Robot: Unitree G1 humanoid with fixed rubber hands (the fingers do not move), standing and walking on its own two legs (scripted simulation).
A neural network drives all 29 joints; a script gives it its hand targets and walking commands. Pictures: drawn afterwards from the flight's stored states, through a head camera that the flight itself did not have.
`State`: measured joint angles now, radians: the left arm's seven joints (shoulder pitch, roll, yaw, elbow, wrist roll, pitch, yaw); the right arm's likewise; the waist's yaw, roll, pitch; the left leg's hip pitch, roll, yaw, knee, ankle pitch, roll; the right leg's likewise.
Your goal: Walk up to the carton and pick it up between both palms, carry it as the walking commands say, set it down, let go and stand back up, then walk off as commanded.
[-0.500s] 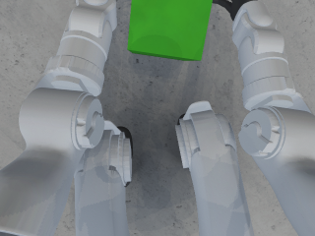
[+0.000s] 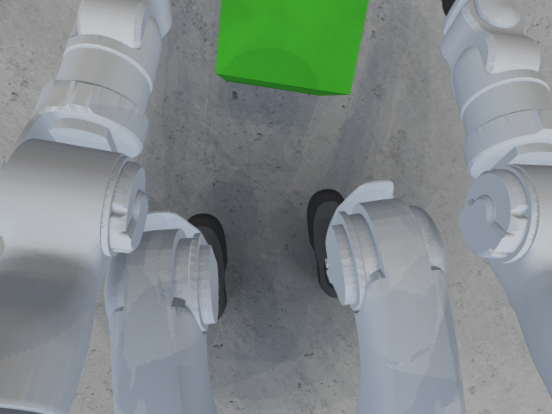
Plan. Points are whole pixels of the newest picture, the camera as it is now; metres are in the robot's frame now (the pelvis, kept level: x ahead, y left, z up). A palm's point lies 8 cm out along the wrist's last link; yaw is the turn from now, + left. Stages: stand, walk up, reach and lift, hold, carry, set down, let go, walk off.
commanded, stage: set down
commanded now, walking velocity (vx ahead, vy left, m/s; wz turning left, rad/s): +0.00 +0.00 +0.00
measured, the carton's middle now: out of the picture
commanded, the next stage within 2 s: let go in 1.40 s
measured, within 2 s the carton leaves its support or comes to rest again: neither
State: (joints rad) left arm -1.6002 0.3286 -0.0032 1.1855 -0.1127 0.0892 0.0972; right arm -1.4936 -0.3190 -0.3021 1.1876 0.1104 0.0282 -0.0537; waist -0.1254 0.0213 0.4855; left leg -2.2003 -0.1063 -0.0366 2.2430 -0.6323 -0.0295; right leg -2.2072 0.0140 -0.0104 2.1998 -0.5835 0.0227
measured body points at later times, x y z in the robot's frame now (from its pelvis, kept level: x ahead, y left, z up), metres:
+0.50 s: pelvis +0.00 +0.00 +0.07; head +0.35 -0.03 +0.34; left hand +0.60 +0.06 -0.06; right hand +0.53 -0.25 -0.06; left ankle +0.10 +0.11 -0.33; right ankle +0.12 -0.12 -0.33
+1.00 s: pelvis +0.02 -0.01 +0.20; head +0.35 -0.03 +0.51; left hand +0.61 +0.07 +0.09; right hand +0.53 -0.26 +0.09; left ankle +0.10 +0.12 -0.33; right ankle +0.12 -0.12 -0.33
